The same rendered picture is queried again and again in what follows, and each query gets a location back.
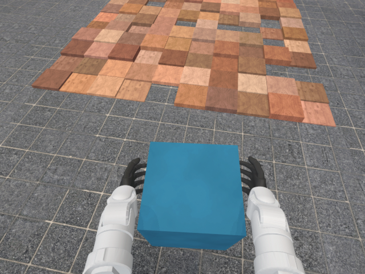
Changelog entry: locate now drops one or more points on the carton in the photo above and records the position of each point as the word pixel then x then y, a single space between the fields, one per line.
pixel 192 196

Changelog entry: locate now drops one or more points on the robot left forearm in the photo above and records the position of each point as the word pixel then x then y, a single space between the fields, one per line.
pixel 113 244

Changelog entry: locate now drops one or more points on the right robot hand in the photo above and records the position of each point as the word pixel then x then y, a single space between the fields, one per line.
pixel 256 175

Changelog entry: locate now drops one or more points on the left robot hand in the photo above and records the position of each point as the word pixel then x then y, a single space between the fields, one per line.
pixel 129 176

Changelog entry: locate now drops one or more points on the robot right forearm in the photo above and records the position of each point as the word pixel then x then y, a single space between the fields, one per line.
pixel 272 239

